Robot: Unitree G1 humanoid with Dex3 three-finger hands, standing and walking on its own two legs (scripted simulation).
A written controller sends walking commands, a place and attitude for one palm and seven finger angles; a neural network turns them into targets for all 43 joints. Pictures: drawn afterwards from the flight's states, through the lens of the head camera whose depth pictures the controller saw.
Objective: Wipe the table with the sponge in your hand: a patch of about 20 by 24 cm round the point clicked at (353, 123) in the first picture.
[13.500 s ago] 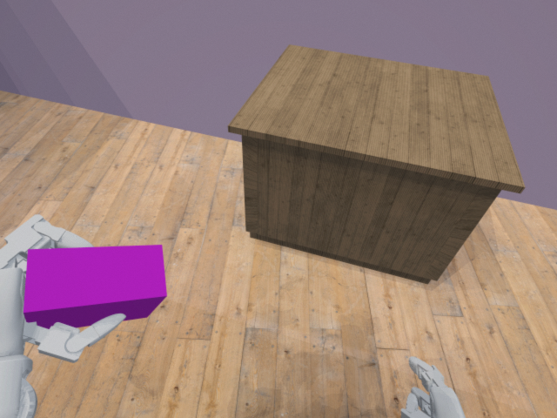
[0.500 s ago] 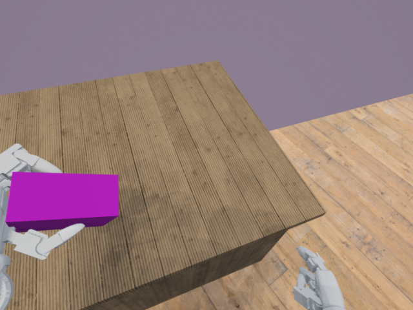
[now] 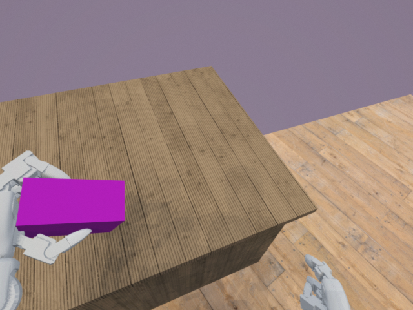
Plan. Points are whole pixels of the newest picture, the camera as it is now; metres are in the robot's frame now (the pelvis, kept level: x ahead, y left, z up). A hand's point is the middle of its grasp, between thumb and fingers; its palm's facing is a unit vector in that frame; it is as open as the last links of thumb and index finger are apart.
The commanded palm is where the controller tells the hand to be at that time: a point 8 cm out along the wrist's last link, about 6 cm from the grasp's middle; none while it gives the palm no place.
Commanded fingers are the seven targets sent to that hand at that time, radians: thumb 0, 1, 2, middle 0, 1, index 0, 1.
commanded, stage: come to a stop and stand still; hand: left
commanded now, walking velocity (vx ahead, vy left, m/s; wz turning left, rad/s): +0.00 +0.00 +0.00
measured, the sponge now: (88, 209) +0.23 +0.20 +0.13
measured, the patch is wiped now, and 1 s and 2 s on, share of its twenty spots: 0.00 0.00 0.00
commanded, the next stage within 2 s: look again from close up in 0.70 s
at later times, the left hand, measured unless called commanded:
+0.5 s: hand (26, 189) +0.24 +0.29 +0.15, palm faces +0.38 -0.82 -0.43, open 10.1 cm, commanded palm +0.17 +0.30 +0.17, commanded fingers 0.00 0.10 1.30 -1.20 -1.60 -1.20 -1.60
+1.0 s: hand (40, 200) +0.22 +0.26 +0.16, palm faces +0.35 -0.86 -0.37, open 10.1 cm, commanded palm +0.17 +0.29 +0.17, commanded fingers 0.00 0.10 1.30 -1.20 -1.60 -1.20 -1.60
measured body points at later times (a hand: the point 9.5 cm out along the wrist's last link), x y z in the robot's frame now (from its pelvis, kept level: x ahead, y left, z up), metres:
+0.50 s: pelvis +0.01 +0.02 -0.01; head +0.06 +0.05 +0.44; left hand +0.22 +0.33 +0.18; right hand +0.19 -0.19 -0.08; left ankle +0.02 +0.07 -0.74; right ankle +0.00 -0.09 -0.74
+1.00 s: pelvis +0.00 +0.01 +0.00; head +0.03 +0.04 +0.45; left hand +0.20 +0.30 +0.18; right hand +0.18 -0.21 -0.07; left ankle +0.02 +0.07 -0.74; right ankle +0.00 -0.09 -0.74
